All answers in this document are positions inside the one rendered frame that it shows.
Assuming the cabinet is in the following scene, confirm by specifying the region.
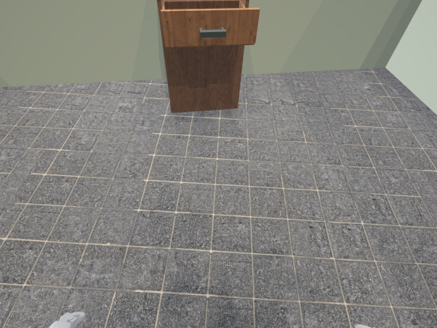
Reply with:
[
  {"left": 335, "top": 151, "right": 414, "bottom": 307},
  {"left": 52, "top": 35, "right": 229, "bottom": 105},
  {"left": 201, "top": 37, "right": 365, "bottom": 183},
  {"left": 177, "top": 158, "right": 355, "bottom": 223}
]
[{"left": 157, "top": 0, "right": 249, "bottom": 113}]

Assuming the handle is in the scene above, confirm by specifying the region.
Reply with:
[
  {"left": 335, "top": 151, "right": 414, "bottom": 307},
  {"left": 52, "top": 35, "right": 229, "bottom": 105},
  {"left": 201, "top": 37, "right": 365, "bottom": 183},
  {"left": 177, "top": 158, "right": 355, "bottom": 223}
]
[{"left": 199, "top": 27, "right": 227, "bottom": 38}]

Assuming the left robot hand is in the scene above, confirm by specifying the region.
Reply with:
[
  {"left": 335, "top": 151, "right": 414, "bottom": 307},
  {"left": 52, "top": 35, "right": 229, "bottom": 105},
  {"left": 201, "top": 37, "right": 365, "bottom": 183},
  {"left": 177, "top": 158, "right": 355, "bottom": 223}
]
[{"left": 49, "top": 312, "right": 85, "bottom": 328}]

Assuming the drawer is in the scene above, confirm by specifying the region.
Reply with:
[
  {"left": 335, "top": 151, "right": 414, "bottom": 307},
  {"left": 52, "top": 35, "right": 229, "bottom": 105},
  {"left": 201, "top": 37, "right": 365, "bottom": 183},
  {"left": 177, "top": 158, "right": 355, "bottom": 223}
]
[{"left": 161, "top": 0, "right": 260, "bottom": 48}]

